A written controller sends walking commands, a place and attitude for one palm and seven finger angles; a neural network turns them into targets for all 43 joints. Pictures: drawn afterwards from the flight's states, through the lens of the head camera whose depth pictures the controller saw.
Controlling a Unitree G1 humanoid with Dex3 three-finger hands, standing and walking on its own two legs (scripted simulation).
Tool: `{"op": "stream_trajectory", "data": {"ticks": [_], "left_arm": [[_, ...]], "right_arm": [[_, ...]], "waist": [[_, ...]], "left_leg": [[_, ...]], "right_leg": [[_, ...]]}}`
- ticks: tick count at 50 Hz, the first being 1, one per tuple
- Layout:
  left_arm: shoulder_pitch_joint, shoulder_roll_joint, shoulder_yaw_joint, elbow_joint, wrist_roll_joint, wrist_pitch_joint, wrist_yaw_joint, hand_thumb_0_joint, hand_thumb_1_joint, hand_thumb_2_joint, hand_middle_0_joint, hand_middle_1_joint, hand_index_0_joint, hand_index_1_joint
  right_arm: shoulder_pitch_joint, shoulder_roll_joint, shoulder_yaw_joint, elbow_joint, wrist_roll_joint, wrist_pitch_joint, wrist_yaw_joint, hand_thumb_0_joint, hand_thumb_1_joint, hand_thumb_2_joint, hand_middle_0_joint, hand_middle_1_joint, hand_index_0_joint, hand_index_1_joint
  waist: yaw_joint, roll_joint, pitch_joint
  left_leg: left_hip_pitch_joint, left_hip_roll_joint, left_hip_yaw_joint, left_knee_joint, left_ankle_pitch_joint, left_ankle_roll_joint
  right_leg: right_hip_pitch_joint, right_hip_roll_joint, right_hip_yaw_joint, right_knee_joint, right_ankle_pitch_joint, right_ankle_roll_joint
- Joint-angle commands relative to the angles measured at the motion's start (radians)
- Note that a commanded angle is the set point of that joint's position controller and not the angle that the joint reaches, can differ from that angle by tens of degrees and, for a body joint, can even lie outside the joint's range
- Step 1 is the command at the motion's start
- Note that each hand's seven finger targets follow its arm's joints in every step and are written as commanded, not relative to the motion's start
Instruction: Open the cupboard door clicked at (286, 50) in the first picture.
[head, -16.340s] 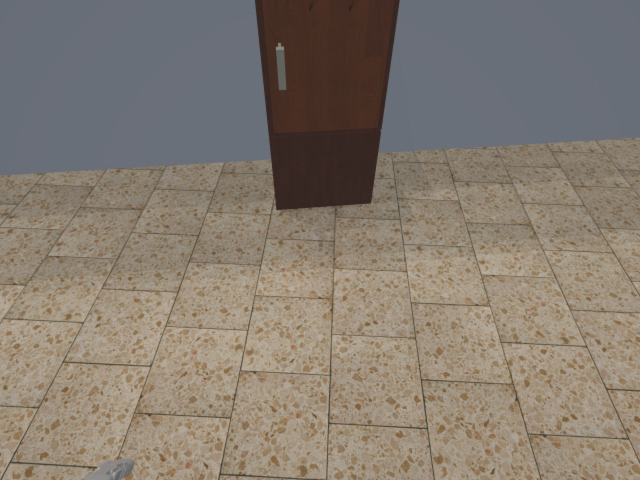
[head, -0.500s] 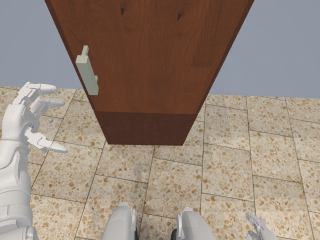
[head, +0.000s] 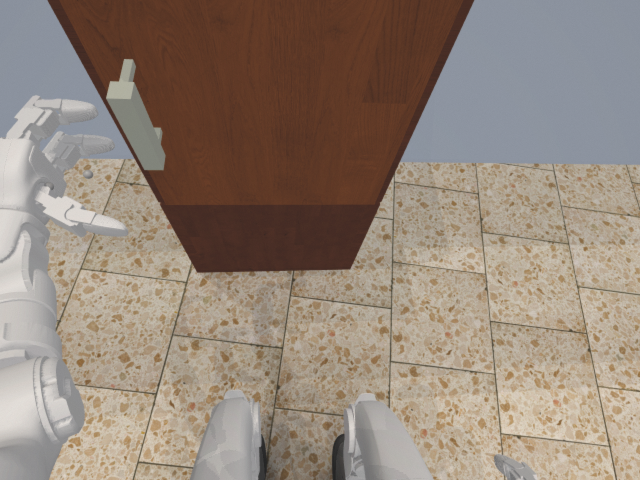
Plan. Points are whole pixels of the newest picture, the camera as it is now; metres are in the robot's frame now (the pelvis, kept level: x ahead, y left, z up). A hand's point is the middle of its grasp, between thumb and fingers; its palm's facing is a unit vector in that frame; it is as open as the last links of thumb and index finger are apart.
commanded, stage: move the hooked fingers beside the handle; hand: left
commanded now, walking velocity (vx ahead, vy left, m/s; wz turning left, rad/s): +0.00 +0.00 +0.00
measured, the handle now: (142, 117) +0.55 +0.22 +0.04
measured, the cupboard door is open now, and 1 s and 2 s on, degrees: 0 0 0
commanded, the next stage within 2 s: slide the fingers in behind the handle in 1.10 s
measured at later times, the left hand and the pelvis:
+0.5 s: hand (96, 147) +0.50 +0.26 +0.04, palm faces +0.01 -1.00 -0.04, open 14.0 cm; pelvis +0.00 +0.00 -0.01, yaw -1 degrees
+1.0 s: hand (87, 154) +0.49 +0.27 +0.04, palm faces +0.03 -1.00 -0.03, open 14.0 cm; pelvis +0.00 +0.01 +0.00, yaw -1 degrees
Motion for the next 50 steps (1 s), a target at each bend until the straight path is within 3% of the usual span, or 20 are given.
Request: {"op": "stream_trajectory", "data": {"ticks": [1, 3, 6, 7, 10, 12, 14, 20, 23, 27, 29, 31, 33, 35, 38, 42, 44, 46, 48, 50], "left_arm": [[-0.361, 0.330, 0.069, -0.157, -0.010, -0.058, 0.009, 0.000, -0.500, 0.300, -0.300, -1.200, -0.300, -1.200], [-0.404, 0.340, 0.070, -0.170, -0.009, -0.072, 0.007, 0.000, -0.500, 0.300, -0.300, -1.200, -0.300, -1.200], [-0.409, 0.381, 0.095, -0.112, -0.004, -0.068, 0.002, 0.000, -0.500, 0.300, -0.300, -1.200, -0.300, -1.200], [-0.430, 0.368, 0.073, -0.094, 0.000, -0.062, -0.003, 0.000, -0.500, 0.300, -0.300, -1.200, -0.300, -1.200], [-0.465, 0.402, 0.085, -0.055, 0.005, -0.047, -0.014, 0.000, -0.500, 0.300, -0.300, -1.200, -0.300, -1.200], [-0.493, 0.434, 0.096, -0.060, 0.015, -0.043, -0.016, 0.000, -0.500, 0.300, -0.300, -1.200, -0.300, -1.200], [-0.546, 0.410, 0.063, -0.071, 0.023, -0.047, -0.014, 0.000, -0.500, 0.300, -0.300, -1.200, -0.300, -1.200], [-0.500, 0.430, 0.087, -0.087, 0.025, -0.036, -0.006, 0.000, -0.500, 0.300, -0.300, -1.200, -0.300, -1.200], [-0.474, 0.391, 0.074, -0.125, 0.021, -0.028, 0.000, 0.000, -0.500, 0.300, -0.300, -1.200, -0.300, -1.200], [-0.478, 0.429, 0.110, -0.131, 0.018, -0.023, 0.019, 0.000, -0.500, 0.300, -0.300, -1.200, -0.300, -1.200], [-0.494, 0.460, 0.134, -0.163, 0.021, -0.043, 0.027, 0.000, -0.500, 0.300, -0.300, -1.200, -0.300, -1.200], [-0.470, 0.427, 0.114, -0.177, 0.025, -0.055, 0.029, 0.000, -0.500, 0.300, -0.300, -1.200, -0.300, -1.200], [-0.490, 0.353, 0.054, -0.178, 0.023, -0.061, 0.025, 0.000, -0.500, 0.300, -0.300, -1.200, -0.300, -1.200], [-0.460, 0.357, 0.056, -0.121, 0.023, -0.049, 0.017, 0.000, -0.500, 0.300, -0.300, -1.200, -0.300, -1.200], [-0.464, 0.275, -0.004, -0.075, 0.010, -0.028, 0.000, 0.000, -0.500, 0.300, -0.300, -1.200, -0.300, -1.200], [-0.452, 0.342, 0.045, -0.062, 0.013, -0.029, 0.007, 0.000, -0.500, 0.300, -0.300, -1.200, -0.300, -1.200], [-0.484, 0.384, 0.076, -0.110, 0.017, -0.056, 0.018, 0.000, -0.500, 0.300, -0.300, -1.200, -0.300, -1.200], [-0.523, 0.401, 0.087, -0.154, 0.021, -0.081, 0.031, 0.000, -0.500, 0.300, -0.300, -1.200, -0.300, -1.200], [-0.538, 0.406, 0.084, -0.164, 0.026, -0.096, 0.039, 0.000, -0.500, 0.300, -0.300, -1.200, -0.300, -1.200], [-0.553, 0.369, 0.052, -0.151, 0.033, -0.091, 0.039, 0.000, -0.500, 0.300, -0.300, -1.200, -0.300, -1.200]], "right_arm": [[0.136, -0.182, -0.072, -0.069, 0.003, -0.010, -0.009, 0.000, -0.900, -0.900, 0.200, 0.300, 0.200, 0.300], [0.143, -0.181, -0.070, -0.066, -0.001, -0.008, -0.008, 0.000, -0.900, -0.900, 0.200, 0.300, 0.200, 0.300], [0.152, -0.190, -0.069, -0.058, 0.000, 0.003, -0.009, 0.000, -0.900, -0.900, 0.200, 0.300, 0.200, 0.300], [0.152, -0.188, -0.065, -0.057, 0.001, 0.004, -0.007, 0.000, -0.900, -0.900, 0.200, 0.300, 0.200, 0.300], [0.165, -0.195, -0.062, -0.052, 0.000, 0.010, -0.011, 0.000, -0.900, -0.900, 0.200, 0.300, 0.200, 0.300], [0.172, -0.198, -0.059, -0.052, -0.003, 0.014, -0.011, 0.000, -0.900, -0.900, 0.200, 0.300, 0.200, 0.300], [0.176, -0.197, -0.058, -0.045, -0.005, 0.017, -0.009, 0.000, -0.900, -0.900, 0.200, 0.300, 0.200, 0.300], [0.187, -0.202, -0.059, -0.052, -0.010, 0.033, 0.000, 0.000, -0.900, -0.900, 0.200, 0.300, 0.200, 0.300], [0.191, -0.197, -0.064, -0.061, -0.009, 0.040, 0.007, 0.000, -0.900, -0.900, 0.200, 0.300, 0.200, 0.300], [0.186, -0.195, -0.062, -0.064, -0.007, 0.047, 0.005, 0.000, -0.900, -0.900, 0.200, 0.300, 0.200, 0.300], [0.187, -0.196, -0.061, -0.060, -0.009, 0.046, 0.004, 0.000, -0.900, -0.900, 0.200, 0.300, 0.200, 0.300], [0.183, -0.190, -0.064, -0.061, -0.010, 0.046, 0.008, 0.000, -0.900, -0.900, 0.200, 0.300, 0.200, 0.300], [0.180, -0.184, -0.064, -0.053, -0.011, 0.044, 0.011, 0.000, -0.900, -0.900, 0.200, 0.300, 0.200, 0.300], [0.185, -0.192, -0.066, -0.045, -0.009, 0.049, 0.008, 0.000, -0.900, -0.900, 0.200, 0.300, 0.200, 0.300], [0.185, -0.190, -0.066, -0.047, -0.007, 0.049, 0.007, 0.000, -0.900, -0.900, 0.200, 0.300, 0.200, 0.300], [0.182, -0.198, -0.064, -0.057, -0.008, 0.052, 0.002, 0.000, -0.900, -0.900, 0.200, 0.300, 0.200, 0.300], [0.179, -0.195, -0.062, -0.058, -0.012, 0.051, 0.004, 0.000, -0.900, -0.900, 0.200, 0.300, 0.200, 0.300], [0.171, -0.193, -0.063, -0.056, -0.016, 0.050, 0.005, 0.000, -0.900, -0.900, 0.200, 0.300, 0.200, 0.300], [0.172, -0.193, -0.061, -0.055, -0.017, 0.051, 0.007, 0.000, -0.900, -0.900, 0.200, 0.300, 0.200, 0.300], [0.169, -0.192, -0.062, -0.049, -0.017, 0.053, 0.008, 0.000, -0.900, -0.900, 0.200, 0.300, 0.200, 0.300]], "waist": [[0.002, 0.108, -0.485], [0.000, 0.134, -0.500], [-0.012, 0.106, -0.481], [-0.020, 0.114, -0.465], [-0.032, 0.109, -0.476], [-0.027, 0.135, -0.497], [-0.043, 0.176, -0.513], [-0.021, 0.217, -0.557], [-0.019, 0.213, -0.584], [-0.021, 0.157, -0.547], [-0.014, 0.184, -0.566], [-0.013, 0.204, -0.569], [-0.035, 0.213, -0.538], [-0.036, 0.189, -0.497], [-0.054, 0.162, -0.454], [-0.036, 0.137, -0.464], [-0.023, 0.188, -0.509], [-0.026, 0.214, -0.533], [-0.030, 0.228, -0.537], [-0.044, 0.236, -0.531]], "left_leg": [[0.429, -0.025, -0.062, -0.132, 0.341, 0.011], [0.430, -0.025, -0.065, -0.122, 0.353, 0.012], [0.395, -0.022, -0.062, -0.115, 0.327, 0.015], [0.371, -0.024, -0.058, -0.111, 0.303, 0.017], [0.351, -0.021, -0.058, -0.096, 0.302, 0.021], [0.359, -0.021, -0.065, -0.095, 0.307, 0.019], [0.405, -0.016, -0.077, -0.088, 0.328, 0.017], [0.467, -0.011, -0.089, -0.094, 0.394, 0.008], [0.500, -0.011, -0.092, -0.098, 0.426, 0.010], [0.432, -0.014, -0.080, -0.107, 0.382, 0.015], [0.461, -0.013, -0.082, -0.111, 0.395, 0.011], [0.506, -0.011, -0.089, -0.122, 0.417, 0.006], [0.531, -0.009, -0.096, -0.124, 0.410, 0.006], [0.521, -0.006, -0.101, -0.133, 0.391, 0.002], [0.503, -0.011, -0.104, -0.139, 0.351, 0.007], [0.462, -0.016, -0.097, -0.135, 0.343, 0.008], [0.502, -0.014, -0.101, -0.128, 0.383, 0.002], [0.535, -0.011, -0.107, -0.120, 0.413, -0.002], [0.552, -0.009, -0.115, -0.122, 0.417, -0.004], [0.566, -0.006, -0.119, -0.122, 0.407, -0.007]], "right_leg": [[0.139, 0.035, 0.041, -0.151, 0.274, -0.015], [0.138, 0.037, 0.042, -0.141, 0.280, -0.019], [0.134, 0.040, 0.048, -0.150, 0.267, -0.014], [0.130, 0.040, 0.052, -0.154, 0.251, -0.012], [0.126, 0.041, 0.055, -0.150, 0.258, -0.011], [0.120, 0.042, 0.051, -0.141, 0.249, -0.014], [0.066, 0.043, 0.043, -0.132, 0.245, -0.017], [0.053, 0.042, 0.029, -0.123, 0.270, -0.020], [0.055, 0.043, 0.027, -0.124, 0.290, -0.020], [0.111, 0.044, 0.033, -0.141, 0.291, -0.012], [0.111, 0.046, 0.033, -0.138, 0.291, -0.015], [0.092, 0.046, 0.025, -0.140, 0.288, -0.019], [0.048, 0.047, 0.020, -0.146, 0.269, -0.021], [0.037, 0.048, 0.016, -0.156, 0.255, -0.020], [0.013, 0.046, 0.012, -0.164, 0.234, -0.021], [0.039, 0.043, 0.015, -0.157, 0.233, -0.020], [0.033, 0.044, 0.015, -0.141, 0.245, -0.024], [0.023, 0.044, 0.014, -0.132, 0.255, -0.025], [0.013, 0.047, 0.013, -0.128, 0.248, -0.028], [-0.010, 0.045, 0.009, -0.131, 0.239, -0.025]]}}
